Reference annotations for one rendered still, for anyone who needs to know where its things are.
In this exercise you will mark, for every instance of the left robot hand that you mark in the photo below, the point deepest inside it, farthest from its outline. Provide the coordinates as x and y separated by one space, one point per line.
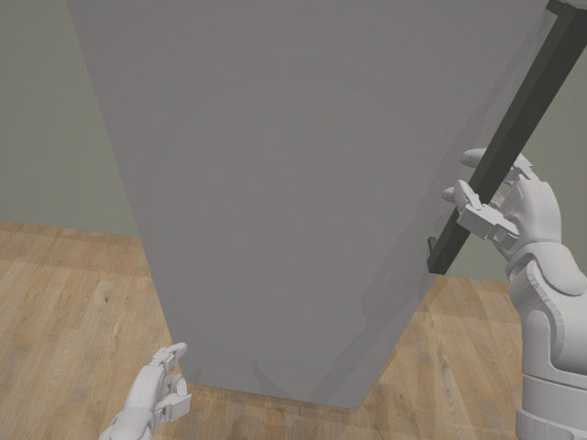
152 392

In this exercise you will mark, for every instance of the robot left forearm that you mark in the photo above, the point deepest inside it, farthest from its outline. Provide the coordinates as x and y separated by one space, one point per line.
130 424

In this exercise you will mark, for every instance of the fridge door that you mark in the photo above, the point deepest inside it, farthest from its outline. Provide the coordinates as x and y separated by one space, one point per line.
284 162

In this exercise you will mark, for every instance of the handle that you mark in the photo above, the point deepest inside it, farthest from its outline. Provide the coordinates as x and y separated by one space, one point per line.
563 46

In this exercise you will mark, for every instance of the right robot hand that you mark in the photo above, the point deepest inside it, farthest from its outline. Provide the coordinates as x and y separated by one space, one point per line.
529 214

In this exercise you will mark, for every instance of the robot right forearm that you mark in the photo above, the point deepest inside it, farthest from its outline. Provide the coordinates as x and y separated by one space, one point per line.
549 293

